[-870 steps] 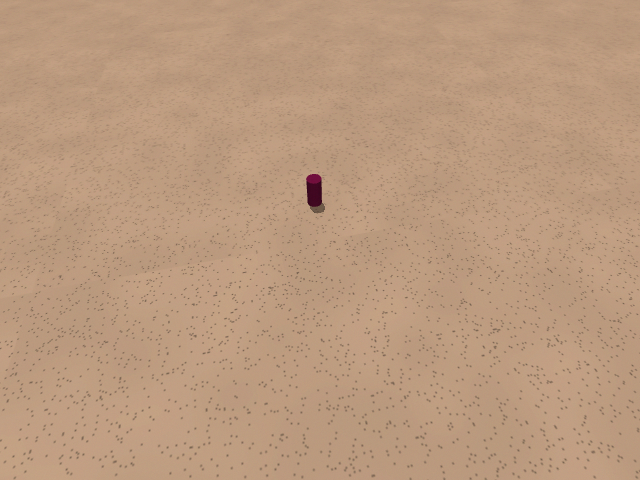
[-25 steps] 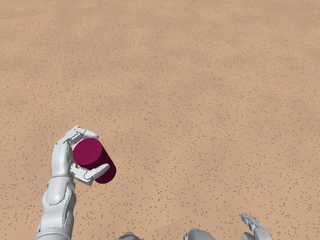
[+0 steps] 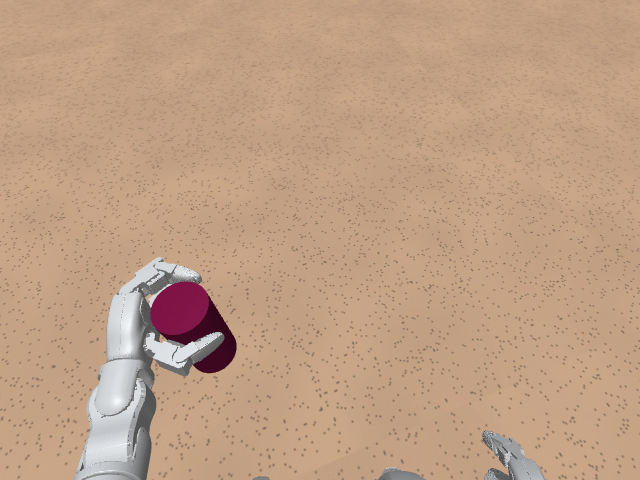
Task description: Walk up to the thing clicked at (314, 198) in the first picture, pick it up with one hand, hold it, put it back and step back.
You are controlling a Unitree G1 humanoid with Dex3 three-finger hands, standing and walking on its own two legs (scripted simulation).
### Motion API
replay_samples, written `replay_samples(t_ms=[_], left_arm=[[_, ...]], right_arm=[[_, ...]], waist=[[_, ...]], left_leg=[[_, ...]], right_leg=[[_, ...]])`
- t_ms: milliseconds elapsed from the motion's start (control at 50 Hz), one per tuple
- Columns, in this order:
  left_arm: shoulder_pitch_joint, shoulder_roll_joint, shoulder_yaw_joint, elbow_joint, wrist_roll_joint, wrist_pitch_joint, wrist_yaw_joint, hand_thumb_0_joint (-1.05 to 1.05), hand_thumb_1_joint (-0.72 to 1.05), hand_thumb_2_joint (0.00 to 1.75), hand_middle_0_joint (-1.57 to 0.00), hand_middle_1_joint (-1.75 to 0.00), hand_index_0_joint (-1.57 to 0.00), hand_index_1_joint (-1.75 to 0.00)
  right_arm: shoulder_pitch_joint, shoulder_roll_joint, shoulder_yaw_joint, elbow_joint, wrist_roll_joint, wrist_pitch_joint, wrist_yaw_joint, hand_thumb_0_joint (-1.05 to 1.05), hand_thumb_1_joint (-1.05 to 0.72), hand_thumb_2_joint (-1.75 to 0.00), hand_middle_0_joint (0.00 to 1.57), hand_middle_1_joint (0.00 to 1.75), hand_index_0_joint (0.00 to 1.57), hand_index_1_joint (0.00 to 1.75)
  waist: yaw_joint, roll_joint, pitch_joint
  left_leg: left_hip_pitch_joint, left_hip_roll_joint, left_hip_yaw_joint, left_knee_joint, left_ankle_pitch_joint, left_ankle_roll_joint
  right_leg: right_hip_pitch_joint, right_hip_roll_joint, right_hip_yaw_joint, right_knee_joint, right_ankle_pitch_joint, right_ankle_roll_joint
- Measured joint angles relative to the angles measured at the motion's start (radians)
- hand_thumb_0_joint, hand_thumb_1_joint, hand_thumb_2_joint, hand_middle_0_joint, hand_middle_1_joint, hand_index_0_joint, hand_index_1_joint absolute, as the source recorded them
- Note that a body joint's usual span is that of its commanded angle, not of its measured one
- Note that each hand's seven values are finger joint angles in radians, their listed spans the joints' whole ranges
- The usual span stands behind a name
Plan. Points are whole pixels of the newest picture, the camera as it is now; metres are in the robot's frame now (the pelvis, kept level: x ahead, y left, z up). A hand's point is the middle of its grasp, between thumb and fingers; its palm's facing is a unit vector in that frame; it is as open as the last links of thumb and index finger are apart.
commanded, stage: hold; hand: left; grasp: from the side
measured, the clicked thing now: (198, 330) +0.32 +0.16 -0.01
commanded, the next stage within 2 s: none
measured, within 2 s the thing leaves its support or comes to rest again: neither
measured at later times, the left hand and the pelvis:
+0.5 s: hand (178, 324) +0.31 +0.17 +0.04, palm faces +0.08 -1.00 -0.02, open 9.9 cm; pelvis +0.00 +0.00 +0.01, yaw +0 degrees
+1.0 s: hand (177, 319) +0.31 +0.18 +0.04, palm faces +0.07 -1.00 -0.02, open 9.9 cm; pelvis +0.00 +0.00 +0.01, yaw +0 degrees
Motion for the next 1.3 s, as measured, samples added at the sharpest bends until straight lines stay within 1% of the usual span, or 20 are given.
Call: replay_samples(t_ms=[300,460,580,700,1000,1140,1300], left_arm=[[0.024,-0.005,0.000,-0.011,0.007,-0.003,0.002,-0.06,-0.47,1.03,-0.74,-1.10,-0.80,-1.15],[0.029,-0.003,0.000,-0.009,0.004,-0.005,-0.003,-0.05,-0.47,1.03,-0.73,-1.10,-0.80,-1.15],[0.021,-0.001,-0.005,-0.007,0.006,-0.002,-0.004,-0.05,-0.47,1.03,-0.73,-1.10,-0.80,-1.15],[0.006,-0.003,0.003,0.009,0.008,-0.005,0.001,-0.05,-0.47,1.03,-0.73,-1.10,-0.80,-1.15],[0.003,-0.003,-0.011,0.015,0.012,-0.012,0.002,-0.05,-0.46,1.03,-0.73,-1.11,-0.80,-1.15],[-0.005,-0.005,-0.001,0.025,0.009,-0.016,0.007,-0.05,-0.46,1.03,-0.73,-1.11,-0.80,-1.15],[0.016,-0.007,-0.015,0.004,0.012,-0.015,0.006,-0.05,-0.46,1.03,-0.73,-1.11,-0.80,-1.16]], right_arm=[[-0.013,0.000,-0.002,0.003,0.003,-0.006,0.000,0.01,-0.93,-0.90,0.20,0.30,0.20,0.30],[-0.017,0.000,-0.001,0.010,0.001,-0.017,-0.001,0.01,-0.92,-0.90,0.20,0.30,0.20,0.30],[-0.016,0.000,-0.001,0.012,0.003,-0.021,-0.001,0.01,-0.93,-0.90,0.20,0.30,0.20,0.30],[-0.014,0.002,-0.001,0.015,0.003,-0.022,0.002,0.01,-0.92,-0.90,0.20,0.30,0.20,0.30],[-0.003,0.000,-0.004,0.018,0.001,-0.032,0.013,0.01,-0.92,-0.91,0.20,0.30,0.20,0.30],[-0.005,0.002,-0.003,0.019,0.001,-0.030,0.013,0.01,-0.92,-0.91,0.20,0.30,0.20,0.30],[-0.003,-0.001,-0.006,0.017,0.002,-0.032,0.017,0.01,-0.92,-0.91,0.20,0.30,0.20,0.30]], waist=[[0.004,-0.004,0.013],[0.006,-0.003,0.016],[0.008,-0.003,0.019],[0.007,-0.006,0.021],[0.008,-0.004,0.021],[0.006,-0.004,0.019],[0.007,-0.001,0.017]], left_leg=[[0.050,-0.002,0.002,-0.043,0.023,-0.002],[0.060,-0.005,-0.001,-0.050,0.028,0.000],[0.070,-0.006,0.000,-0.059,0.033,0.001],[0.076,-0.007,0.003,-0.068,0.037,0.003],[0.071,-0.008,0.004,-0.062,0.032,0.005],[0.071,-0.008,0.004,-0.063,0.032,0.006],[0.072,-0.008,0.003,-0.064,0.030,0.006]], right_leg=[[0.047,-0.001,0.001,-0.037,0.019,-0.002],[0.060,-0.003,-0.002,-0.046,0.024,-0.001],[0.070,-0.004,-0.001,-0.055,0.029,0.000],[0.075,-0.004,0.002,-0.065,0.035,0.002],[0.073,-0.005,0.003,-0.065,0.034,0.005],[0.072,-0.004,0.003,-0.066,0.033,0.006],[0.075,-0.004,0.003,-0.068,0.031,0.006]])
